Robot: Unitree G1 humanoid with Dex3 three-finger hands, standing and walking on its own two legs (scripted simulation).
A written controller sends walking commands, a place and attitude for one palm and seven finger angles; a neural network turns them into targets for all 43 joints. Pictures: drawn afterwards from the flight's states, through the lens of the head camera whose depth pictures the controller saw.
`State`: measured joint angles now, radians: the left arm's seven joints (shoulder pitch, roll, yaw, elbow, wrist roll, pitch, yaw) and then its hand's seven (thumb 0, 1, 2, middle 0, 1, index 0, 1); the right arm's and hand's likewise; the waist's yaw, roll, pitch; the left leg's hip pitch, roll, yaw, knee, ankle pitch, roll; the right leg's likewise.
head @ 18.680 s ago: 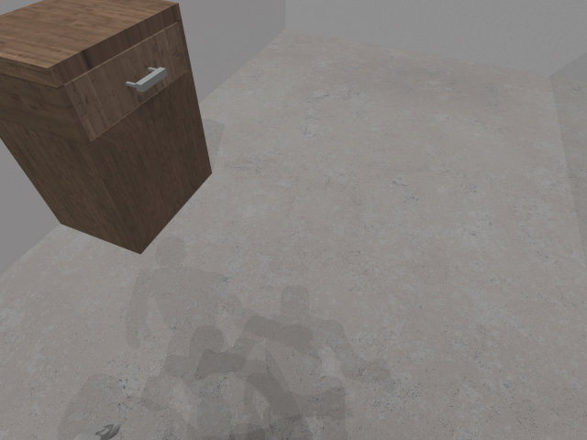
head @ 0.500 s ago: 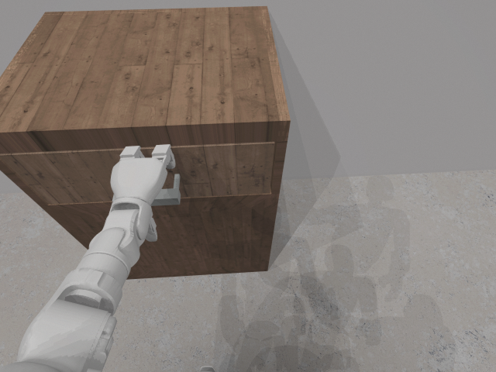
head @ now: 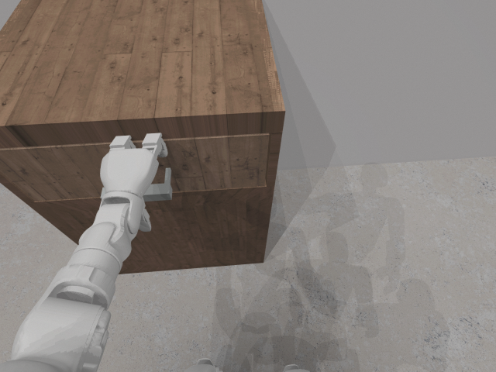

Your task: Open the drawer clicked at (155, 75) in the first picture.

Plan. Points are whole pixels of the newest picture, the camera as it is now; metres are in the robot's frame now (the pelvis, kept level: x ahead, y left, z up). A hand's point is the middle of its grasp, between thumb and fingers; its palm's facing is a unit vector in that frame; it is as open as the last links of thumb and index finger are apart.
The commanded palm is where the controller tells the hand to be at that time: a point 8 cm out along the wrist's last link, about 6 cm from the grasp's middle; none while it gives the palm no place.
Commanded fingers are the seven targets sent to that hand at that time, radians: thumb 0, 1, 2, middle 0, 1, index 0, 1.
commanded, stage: move the hooked fingers above the handle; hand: left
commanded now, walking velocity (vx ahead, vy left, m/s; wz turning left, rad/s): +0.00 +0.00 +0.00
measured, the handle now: (138, 184) +0.48 +0.22 -0.06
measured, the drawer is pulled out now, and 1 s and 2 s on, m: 0.00 0.00 0.00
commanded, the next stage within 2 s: none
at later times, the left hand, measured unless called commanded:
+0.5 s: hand (146, 185) +0.44 +0.18 +0.00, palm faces +0.06 -0.08 -0.99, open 13.8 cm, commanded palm +0.41 +0.22 +0.06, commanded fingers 0.00 -0.50 0.30 -0.30 -1.20 -0.30 -1.20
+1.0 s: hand (152, 192) +0.43 +0.17 -0.01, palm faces -0.04 -0.13 -0.99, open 13.8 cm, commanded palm +0.42 +0.22 +0.06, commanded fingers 0.00 -0.50 0.30 -0.30 -1.20 -0.30 -1.20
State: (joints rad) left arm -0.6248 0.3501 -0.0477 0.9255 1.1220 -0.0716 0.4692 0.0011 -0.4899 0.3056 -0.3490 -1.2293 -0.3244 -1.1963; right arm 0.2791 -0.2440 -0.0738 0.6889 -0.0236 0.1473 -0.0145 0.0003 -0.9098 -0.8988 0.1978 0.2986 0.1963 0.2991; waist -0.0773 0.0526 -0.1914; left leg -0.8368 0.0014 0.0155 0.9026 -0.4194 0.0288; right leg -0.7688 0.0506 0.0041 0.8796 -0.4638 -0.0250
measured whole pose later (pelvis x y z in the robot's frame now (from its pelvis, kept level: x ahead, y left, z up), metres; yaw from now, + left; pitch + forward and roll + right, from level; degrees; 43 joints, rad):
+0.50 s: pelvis -0.01 +0.01 -0.01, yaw +0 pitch +21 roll -2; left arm -0.65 0.35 -0.06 0.93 1.14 -0.10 0.49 0.00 -0.49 0.31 -0.33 -1.21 -0.33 -1.20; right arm 0.26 -0.25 -0.07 0.68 -0.03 0.14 -0.02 0.00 -0.91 -0.90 0.20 0.30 0.20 0.30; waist -0.09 0.05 -0.18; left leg -0.88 -0.01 0.02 0.93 -0.42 0.04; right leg -0.81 0.04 0.00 0.91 -0.46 -0.01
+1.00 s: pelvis -0.01 +0.01 -0.01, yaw +0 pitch +22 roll -2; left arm -0.62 0.36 -0.07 0.87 1.12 -0.20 0.39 0.00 -0.49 0.31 -0.32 -1.20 -0.33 -1.20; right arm 0.31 -0.27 -0.08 0.69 -0.03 0.13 -0.04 0.00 -0.91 -0.90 0.20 0.30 0.20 0.30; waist -0.09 0.04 -0.19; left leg -0.90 0.00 0.01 0.95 -0.43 0.04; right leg -0.82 0.05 0.00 0.92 -0.47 -0.01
